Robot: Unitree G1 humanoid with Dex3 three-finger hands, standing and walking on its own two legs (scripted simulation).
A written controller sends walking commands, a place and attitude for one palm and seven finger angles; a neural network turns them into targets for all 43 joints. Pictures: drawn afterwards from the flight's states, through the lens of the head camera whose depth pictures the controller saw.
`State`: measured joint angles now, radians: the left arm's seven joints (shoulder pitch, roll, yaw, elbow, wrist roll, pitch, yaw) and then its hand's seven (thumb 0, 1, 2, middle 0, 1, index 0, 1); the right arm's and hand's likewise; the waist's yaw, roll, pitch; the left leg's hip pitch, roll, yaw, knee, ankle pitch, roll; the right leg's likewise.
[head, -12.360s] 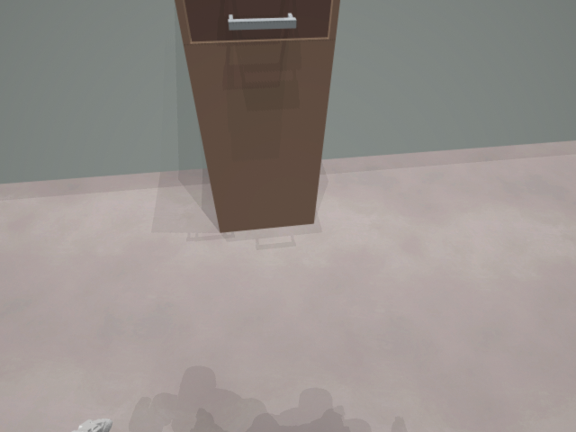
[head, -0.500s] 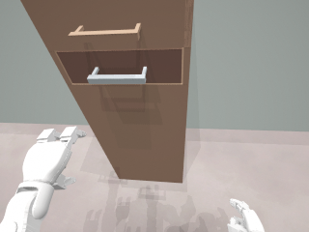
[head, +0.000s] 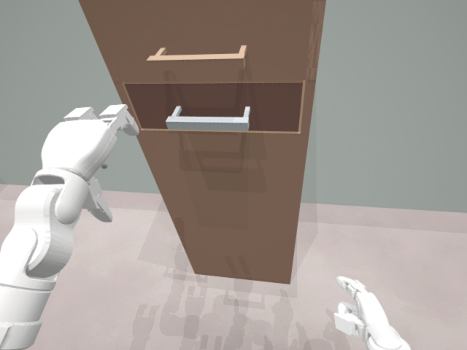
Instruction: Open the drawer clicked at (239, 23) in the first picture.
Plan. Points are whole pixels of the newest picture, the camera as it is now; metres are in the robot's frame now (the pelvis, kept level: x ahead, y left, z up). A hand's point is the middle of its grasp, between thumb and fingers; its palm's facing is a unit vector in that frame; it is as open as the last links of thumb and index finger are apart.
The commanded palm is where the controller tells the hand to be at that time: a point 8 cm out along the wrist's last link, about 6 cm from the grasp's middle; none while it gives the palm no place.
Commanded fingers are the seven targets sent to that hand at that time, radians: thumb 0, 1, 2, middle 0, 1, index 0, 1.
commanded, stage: raise the hand with hooked fingers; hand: left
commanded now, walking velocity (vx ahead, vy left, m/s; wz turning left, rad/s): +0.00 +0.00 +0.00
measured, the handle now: (209, 117) +0.54 +0.14 +0.13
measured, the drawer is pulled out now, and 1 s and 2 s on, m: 0.00 0.00 0.00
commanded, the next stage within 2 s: move the hooked fingers above the handle in 0.48 s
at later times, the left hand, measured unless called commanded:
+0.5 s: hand (91, 161) +0.30 +0.25 +0.21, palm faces +0.19 -0.04 -0.98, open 13.9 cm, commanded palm +0.25 +0.25 +0.27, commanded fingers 0.00 -0.50 0.30 -0.30 -1.20 -0.30 -1.20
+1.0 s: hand (127, 148) +0.34 +0.22 +0.20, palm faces +0.12 -0.04 -0.99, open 13.9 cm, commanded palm +0.31 +0.21 +0.26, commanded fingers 0.00 -0.50 0.30 -0.30 -1.20 -0.30 -1.20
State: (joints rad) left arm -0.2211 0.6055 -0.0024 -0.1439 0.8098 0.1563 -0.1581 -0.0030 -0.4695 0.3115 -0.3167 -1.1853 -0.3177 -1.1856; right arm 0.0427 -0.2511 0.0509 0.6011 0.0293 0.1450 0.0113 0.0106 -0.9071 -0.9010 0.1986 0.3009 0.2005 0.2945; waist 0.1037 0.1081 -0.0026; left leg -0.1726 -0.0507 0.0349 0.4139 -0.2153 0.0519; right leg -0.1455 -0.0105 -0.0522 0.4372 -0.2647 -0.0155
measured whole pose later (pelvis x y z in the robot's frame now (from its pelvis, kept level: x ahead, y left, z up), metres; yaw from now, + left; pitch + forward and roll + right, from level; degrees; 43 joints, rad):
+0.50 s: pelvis -0.03 +0.01 +0.00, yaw +0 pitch -2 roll +0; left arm -0.32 0.65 0.02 -0.11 0.77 0.07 -0.20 0.00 -0.50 0.30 -0.32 -1.21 -0.32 -1.21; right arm 0.13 -0.28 0.03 0.64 0.04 0.10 0.02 0.01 -0.91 -0.90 0.20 0.30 0.20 0.29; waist 0.10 0.10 0.03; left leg -0.21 -0.06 0.04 0.42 -0.18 0.06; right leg -0.19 -0.02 -0.05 0.45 -0.23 -0.01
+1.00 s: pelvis -0.02 -0.01 +0.00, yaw +1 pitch +0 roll +0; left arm -0.48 0.59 -0.07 0.10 0.82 0.10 -0.21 0.00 -0.50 0.30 -0.32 -1.21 -0.32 -1.21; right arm 0.12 -0.28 0.04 0.63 0.04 0.11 0.01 0.01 -0.91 -0.90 0.20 0.30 0.20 0.29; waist 0.08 0.10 0.00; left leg -0.23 -0.04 0.02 0.42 -0.19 0.04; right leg -0.21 0.00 -0.07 0.45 -0.25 -0.03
